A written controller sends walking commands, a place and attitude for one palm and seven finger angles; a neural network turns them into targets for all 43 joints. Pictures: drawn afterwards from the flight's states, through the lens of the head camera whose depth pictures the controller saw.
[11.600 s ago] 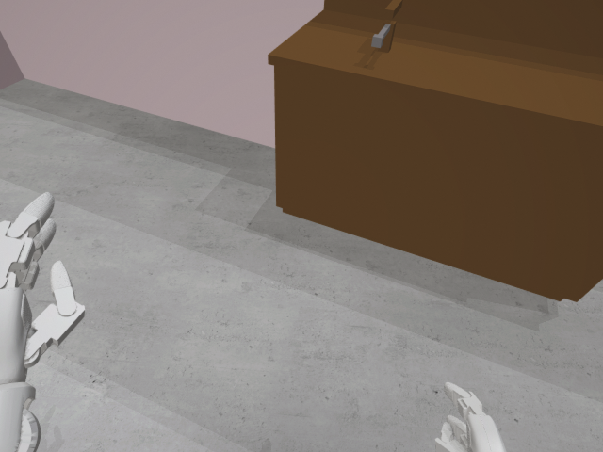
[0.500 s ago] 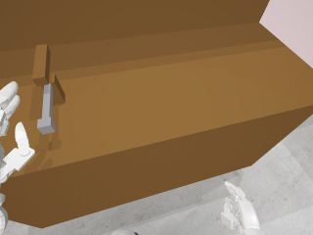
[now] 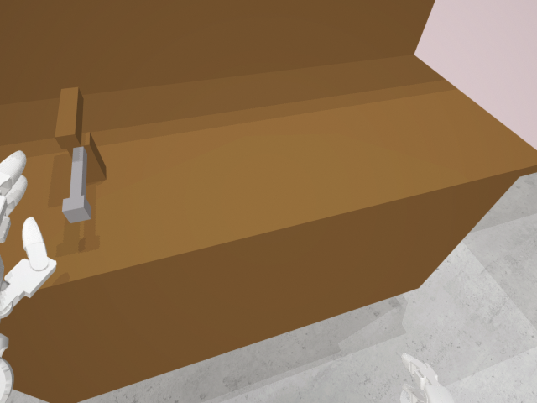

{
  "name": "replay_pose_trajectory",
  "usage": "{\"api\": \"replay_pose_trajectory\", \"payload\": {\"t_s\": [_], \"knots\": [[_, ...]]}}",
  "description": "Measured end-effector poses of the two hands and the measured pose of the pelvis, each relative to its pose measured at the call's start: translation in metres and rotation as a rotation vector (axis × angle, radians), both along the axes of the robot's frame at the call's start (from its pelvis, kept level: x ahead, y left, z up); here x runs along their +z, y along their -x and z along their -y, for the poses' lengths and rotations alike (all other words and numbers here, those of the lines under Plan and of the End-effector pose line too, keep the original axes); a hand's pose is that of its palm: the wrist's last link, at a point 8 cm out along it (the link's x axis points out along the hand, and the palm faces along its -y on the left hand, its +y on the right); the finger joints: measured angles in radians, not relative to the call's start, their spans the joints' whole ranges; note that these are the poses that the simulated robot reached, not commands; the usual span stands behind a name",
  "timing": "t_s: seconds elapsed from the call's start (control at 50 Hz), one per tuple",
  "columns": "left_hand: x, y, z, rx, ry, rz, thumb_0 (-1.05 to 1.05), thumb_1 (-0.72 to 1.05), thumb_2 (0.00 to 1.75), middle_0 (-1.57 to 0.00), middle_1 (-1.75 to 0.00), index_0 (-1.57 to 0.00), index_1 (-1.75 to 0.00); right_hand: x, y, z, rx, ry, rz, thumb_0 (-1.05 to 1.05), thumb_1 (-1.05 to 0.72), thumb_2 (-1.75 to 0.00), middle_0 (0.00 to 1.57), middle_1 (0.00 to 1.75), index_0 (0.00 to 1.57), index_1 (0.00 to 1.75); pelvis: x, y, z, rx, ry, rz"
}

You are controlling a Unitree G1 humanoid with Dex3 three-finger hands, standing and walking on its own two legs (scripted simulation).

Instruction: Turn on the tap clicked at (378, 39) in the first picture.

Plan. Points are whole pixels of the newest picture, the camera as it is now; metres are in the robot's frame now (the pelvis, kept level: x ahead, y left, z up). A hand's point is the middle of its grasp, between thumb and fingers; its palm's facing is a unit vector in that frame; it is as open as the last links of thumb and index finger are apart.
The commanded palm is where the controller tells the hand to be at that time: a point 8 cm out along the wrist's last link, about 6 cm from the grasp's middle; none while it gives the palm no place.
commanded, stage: come to a stop and stand still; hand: left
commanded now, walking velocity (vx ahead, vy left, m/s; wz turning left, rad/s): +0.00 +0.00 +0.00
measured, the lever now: (77, 209) +0.35 +0.31 +0.09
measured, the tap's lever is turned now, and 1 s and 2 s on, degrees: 0 0 0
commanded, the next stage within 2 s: look again from close up in 0.92 s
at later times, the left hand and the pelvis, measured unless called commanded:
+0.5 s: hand (55, 232) +0.26 +0.26 +0.16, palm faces +0.39 -0.86 -0.33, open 7.4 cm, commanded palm +0.20 +0.29 +0.18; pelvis +0.03 +0.01 +0.01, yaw -1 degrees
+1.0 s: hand (32, 223) +0.27 +0.29 +0.17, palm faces +0.40 -0.86 -0.33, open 7.4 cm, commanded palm +0.21 +0.32 +0.18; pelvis +0.05 +0.04 +0.01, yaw +0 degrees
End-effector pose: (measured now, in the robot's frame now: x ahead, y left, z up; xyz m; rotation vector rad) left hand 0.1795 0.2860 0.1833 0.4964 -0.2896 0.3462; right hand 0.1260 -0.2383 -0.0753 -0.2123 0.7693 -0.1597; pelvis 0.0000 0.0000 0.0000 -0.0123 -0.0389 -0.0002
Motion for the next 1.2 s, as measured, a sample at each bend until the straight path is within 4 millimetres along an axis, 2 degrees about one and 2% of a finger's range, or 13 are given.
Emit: {"api": "replay_pose_trajectory", "payload": {"t_s": [0.06, 0.08, 0.12, 0.16, 0.2, 0.3, 0.38, 0.52, 0.62, 0.72, 0.84, 0.98, 1.2], "knots": [[0.002, 0.001, 0.004, 0.003, 0.006, 0.019, 0.02, 0.89, 0.90, -0.21, -0.30, -0.21, -0.30, -0.001, -0.005, -0.001, 0.016, -0.013, 0.007, 0.02, -0.90, -0.89, 0.20, 0.30, 0.20, 0.30, 0.000, -0.004, 0.002, 0.003, 0.004, 0.005], [0.009, -0.001, 0.001, 0.002, -0.056, 0.032, 0.02, 0.89, 0.90, -0.21, -0.30, -0.21, -0.30, -0.002, -0.008, -0.002, 0.045, 0.001, 0.010, 0.02, -0.90, -0.89, 0.20, 0.30, 0.20, 0.30, -0.001, -0.003, 0.004, 0.004, 0.001, 0.006], [0.024, -0.010, -0.013, 0.005, -0.111, 0.116, 0.02, 0.89, 0.90, -0.21, -0.30, -0.21, -0.30, -0.003, -0.012, -0.007, 0.088, 0.002, 0.004, 0.02, -0.90, -0.89, 0.20, 0.30, 0.20, 0.30, -0.001, -0.001, 0.007, 0.013, -0.009, 0.006], [0.030, -0.017, -0.023, 0.043, -0.069, 0.152, 0.02, 0.89, 0.90, -0.21, -0.30, -0.21, -0.30, -0.002, -0.019, -0.011, 0.103, -0.024, 0.027, 0.02, -0.90, -0.89, 0.20, 0.30, 0.20, 0.30, 0.000, -0.001, 0.008, 0.000, -0.016, 0.006], [0.027, -0.021, -0.022, 0.054, -0.025, 0.145, 0.02, 0.89, 0.90, -0.21, -0.30, -0.21, -0.30, 0.001, -0.027, -0.014, 0.104, -0.053, 0.069, 0.02, -0.90, -0.89, 0.20, 0.30, 0.20, 0.30, 0.001, -0.003, 0.005, -0.016, -0.017, 0.004], [-0.001, -0.024, 0.004, -0.039, 0.043, 0.018, 0.02, 0.90, 0.90, -0.20, -0.30, -0.20, -0.30, 0.010, -0.042, -0.021, 0.087, -0.068, 0.123, 0.02, -0.90, -0.89, 0.20, 0.30, 0.20, 0.30, 0.004, -0.012, -0.002, -0.037, -0.011, -0.012], [-0.017, -0.028, 0.004, -0.064, 0.073, -0.037, 0.02, 0.89, 0.90, -0.21, -0.30, -0.21, -0.30, 0.017, -0.051, -0.025, 0.094, -0.028, 0.110, 0.01, -0.90, -0.89, 0.20, 0.30, 0.20, 0.30, 0.006, -0.019, -0.005, -0.036, -0.008, -0.017], [-0.006, -0.044, -0.020, -0.009, 0.079, 0.044, 0.02, 0.89, 0.90, -0.21, -0.30, -0.21, -0.30, 0.025, -0.072, -0.032, 0.125, 0.012, 0.093, 0.02, -0.90, -0.89, 0.20, 0.30, 0.20, 0.30, 0.007, -0.033, -0.013, -0.025, 0.001, -0.017], [-0.001, -0.055, -0.023, -0.032, 0.080, 0.073, 0.02, 0.89, 0.90, -0.21, -0.30, -0.21, -0.30, 0.029, -0.088, -0.041, 0.124, 0.013, 0.102, 0.02, -0.90, -0.89, 0.20, 0.30, 0.20, 0.30, 0.007, -0.043, -0.022, -0.021, 0.008, -0.022], [-0.006, -0.060, -0.028, -0.055, 0.072, 0.036, 0.02, 0.89, 0.90, -0.21, -0.30, -0.21, -0.30, 0.031, -0.099, -0.050, 0.111, 0.007, 0.108, 0.01, -0.90, -0.89, 0.20, 0.30, 0.20, 0.30, 0.007, -0.049, -0.029, -0.017, 0.012, -0.026], [-0.008, -0.056, -0.038, -0.038, 0.068, 0.024, 0.02, 0.89, 0.90, -0.21, -0.30, -0.21, -0.30, 0.030, -0.102, -0.060, 0.118, 0.005, 0.094, 0.01, -0.90, -0.89, 0.20, 0.30, 0.20, 0.30, 0.006, -0.050, -0.035, -0.011, 0.014, -0.023], [-0.004, -0.048, -0.043, -0.013, 0.076, 0.051, 0.02, 0.89, 0.90, -0.21, -0.30, -0.21, -0.30, 0.024, -0.097, -0.066, 0.128, -0.003, 0.067, 0.01, -0.90, -0.89, 0.20, 0.30, 0.20, 0.30, 0.005, -0.047, -0.038, -0.001, 0.017, -0.015], [-0.006, -0.038, -0.040, -0.002, 0.086, 0.040, 0.02, 0.89, 0.90, -0.21, -0.30, -0.21, -0.30, 0.022, -0.083, -0.060, 0.109, -0.004, 0.059, 0.01, -0.90, -0.89, 0.20, 0.30, 0.20, 0.30, 0.006, -0.039, -0.036, 0.004, 0.014, -0.007]]}}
